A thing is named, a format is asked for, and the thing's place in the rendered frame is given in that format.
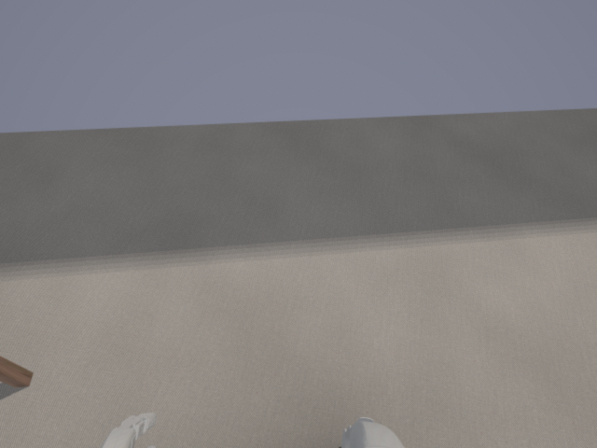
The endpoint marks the table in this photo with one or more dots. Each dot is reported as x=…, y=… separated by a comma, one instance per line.
x=13, y=374

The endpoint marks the right robot thigh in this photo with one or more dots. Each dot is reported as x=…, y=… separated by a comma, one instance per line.
x=369, y=435

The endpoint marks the left robot hand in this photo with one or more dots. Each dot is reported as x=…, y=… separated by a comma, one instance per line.
x=130, y=430

